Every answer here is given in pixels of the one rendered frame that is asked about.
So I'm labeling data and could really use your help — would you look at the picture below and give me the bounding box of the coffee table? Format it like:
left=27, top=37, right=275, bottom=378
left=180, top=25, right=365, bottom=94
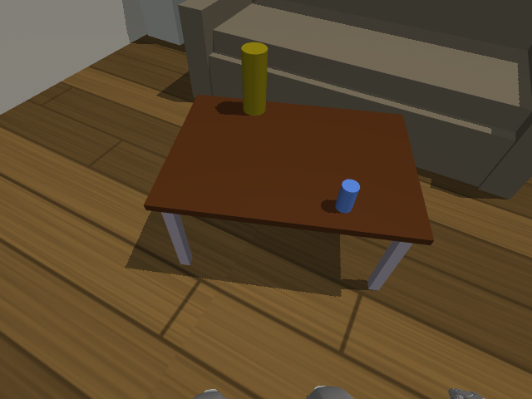
left=144, top=95, right=434, bottom=291

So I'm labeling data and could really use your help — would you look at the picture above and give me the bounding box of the sofa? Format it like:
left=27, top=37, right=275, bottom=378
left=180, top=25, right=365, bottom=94
left=178, top=0, right=532, bottom=200

